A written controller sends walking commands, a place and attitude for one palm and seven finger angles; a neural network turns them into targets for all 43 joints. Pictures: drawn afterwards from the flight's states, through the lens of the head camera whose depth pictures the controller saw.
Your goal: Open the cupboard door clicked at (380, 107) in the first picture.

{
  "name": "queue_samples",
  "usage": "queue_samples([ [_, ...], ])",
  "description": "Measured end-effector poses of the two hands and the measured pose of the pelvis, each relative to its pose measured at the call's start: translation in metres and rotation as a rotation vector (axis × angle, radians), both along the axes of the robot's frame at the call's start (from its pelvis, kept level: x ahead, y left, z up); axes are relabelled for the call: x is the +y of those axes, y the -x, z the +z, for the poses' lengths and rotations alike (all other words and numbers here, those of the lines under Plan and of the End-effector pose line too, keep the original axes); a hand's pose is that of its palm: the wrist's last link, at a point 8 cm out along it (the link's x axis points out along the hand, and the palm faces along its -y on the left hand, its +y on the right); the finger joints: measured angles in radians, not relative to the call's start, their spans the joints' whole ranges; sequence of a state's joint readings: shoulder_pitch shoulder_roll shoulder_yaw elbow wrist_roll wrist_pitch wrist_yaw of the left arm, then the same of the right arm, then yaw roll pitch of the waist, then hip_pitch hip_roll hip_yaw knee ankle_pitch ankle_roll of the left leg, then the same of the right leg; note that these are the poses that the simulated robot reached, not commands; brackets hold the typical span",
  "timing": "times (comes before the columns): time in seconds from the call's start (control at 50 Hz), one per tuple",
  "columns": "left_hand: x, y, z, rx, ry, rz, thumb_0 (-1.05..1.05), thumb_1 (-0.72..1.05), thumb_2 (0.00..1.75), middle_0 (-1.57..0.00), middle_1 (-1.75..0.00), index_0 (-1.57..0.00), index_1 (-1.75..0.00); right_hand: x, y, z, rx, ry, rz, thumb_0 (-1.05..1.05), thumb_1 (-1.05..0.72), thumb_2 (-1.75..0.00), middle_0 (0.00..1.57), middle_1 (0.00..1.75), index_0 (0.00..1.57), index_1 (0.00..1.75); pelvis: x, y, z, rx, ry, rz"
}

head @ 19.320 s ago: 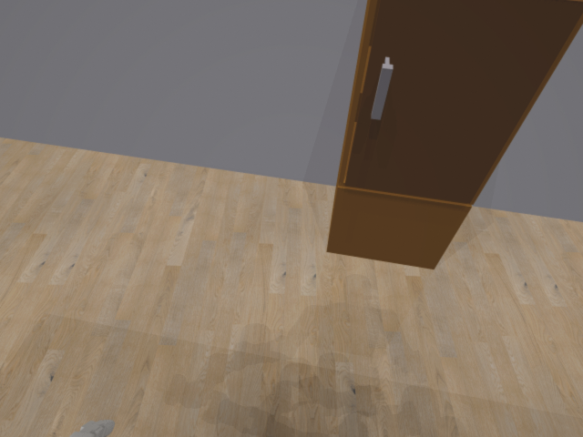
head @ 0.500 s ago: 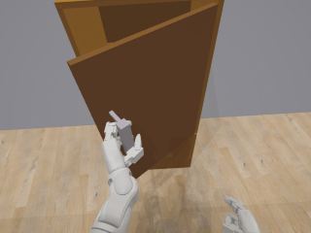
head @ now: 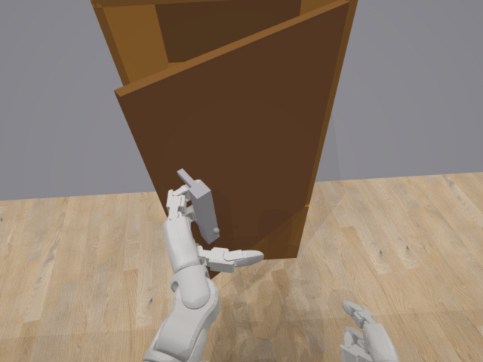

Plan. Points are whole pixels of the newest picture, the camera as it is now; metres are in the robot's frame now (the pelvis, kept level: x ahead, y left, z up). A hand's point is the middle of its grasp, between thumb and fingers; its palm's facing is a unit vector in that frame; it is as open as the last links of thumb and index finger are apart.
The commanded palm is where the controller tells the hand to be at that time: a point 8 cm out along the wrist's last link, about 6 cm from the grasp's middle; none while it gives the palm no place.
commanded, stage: open thumb and fingers to let go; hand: left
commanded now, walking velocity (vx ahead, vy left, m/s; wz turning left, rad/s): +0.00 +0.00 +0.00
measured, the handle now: (197, 206) +0.36 +0.09 +0.07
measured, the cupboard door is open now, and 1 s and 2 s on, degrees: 37 44 44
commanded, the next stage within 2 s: slide the hand sideways off the handle in 0.10 s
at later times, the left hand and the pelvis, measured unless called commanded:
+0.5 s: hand (240, 261) +0.26 +0.02 +0.07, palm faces -0.07 -1.00 +0.02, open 16.3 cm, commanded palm +0.24 +0.07 +0.07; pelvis -0.02 +0.02 -0.01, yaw -2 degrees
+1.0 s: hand (209, 284) +0.22 +0.06 +0.08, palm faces +0.03 -1.00 +0.03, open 16.1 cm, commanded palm +0.18 +0.12 +0.07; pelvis -0.01 +0.02 +0.00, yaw -2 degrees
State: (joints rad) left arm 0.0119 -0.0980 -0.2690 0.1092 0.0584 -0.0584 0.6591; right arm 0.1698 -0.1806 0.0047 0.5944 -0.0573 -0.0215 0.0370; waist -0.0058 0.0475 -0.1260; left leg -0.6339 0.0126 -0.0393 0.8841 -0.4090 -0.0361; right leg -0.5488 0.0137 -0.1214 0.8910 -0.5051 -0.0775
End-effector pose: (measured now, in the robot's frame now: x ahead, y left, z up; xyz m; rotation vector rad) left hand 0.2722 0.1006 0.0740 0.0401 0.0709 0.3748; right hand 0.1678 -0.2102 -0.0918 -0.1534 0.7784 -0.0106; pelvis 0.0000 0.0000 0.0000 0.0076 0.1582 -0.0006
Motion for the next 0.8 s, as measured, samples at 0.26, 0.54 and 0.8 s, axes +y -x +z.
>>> queue_samples([
  [0.26,-0.005,0.006,-0.001,-0.01,0.012,-0.115,-0.01,-0.49,0.3,-0.24,-0.45,-0.22,-0.51,0.013,0.003,0.003,-0.022,-0.013,0.009,0.02,-0.91,-0.9,0.2,0.3,0.2,0.3,0.009,0.01,-0.003,-0.012,0.007,-0.002],
  [0.54,-0.029,0.029,-0.002,-0.1,0.047,-0.432,-0.01,-0.5,0.3,-0.15,-0.32,-0.15,-0.32,0.011,0.047,-0.001,0.01,-0.012,-0.076,0.02,-0.91,-0.9,0.2,0.3,0.2,0.3,0.022,0.021,-0.005,-0.025,0.005,-0.039],
  [0.8,-0.009,0.047,0.003,-0.086,0.069,-0.388,-0.01,-0.5,0.3,-0.19,-0.32,-0.2,-0.33,0.008,0.042,0.015,-0.01,-0.009,-0.088,0.02,-0.91,-0.9,0.2,0.3,0.2,0.3,0.021,0.012,0.001,-0.041,0.003,-0.06],
])
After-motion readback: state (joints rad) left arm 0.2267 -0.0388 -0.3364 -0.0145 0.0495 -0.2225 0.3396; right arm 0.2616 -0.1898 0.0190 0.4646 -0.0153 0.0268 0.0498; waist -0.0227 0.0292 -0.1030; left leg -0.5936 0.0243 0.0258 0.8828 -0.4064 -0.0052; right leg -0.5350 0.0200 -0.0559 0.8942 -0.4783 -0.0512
